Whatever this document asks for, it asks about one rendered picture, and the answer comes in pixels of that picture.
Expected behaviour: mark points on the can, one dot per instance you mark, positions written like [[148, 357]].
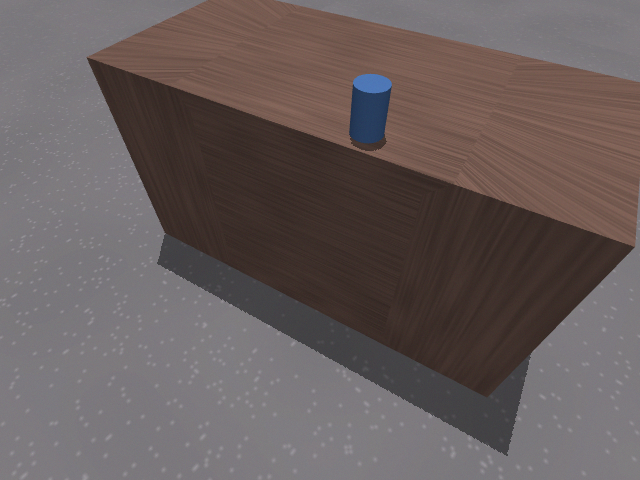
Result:
[[369, 107]]

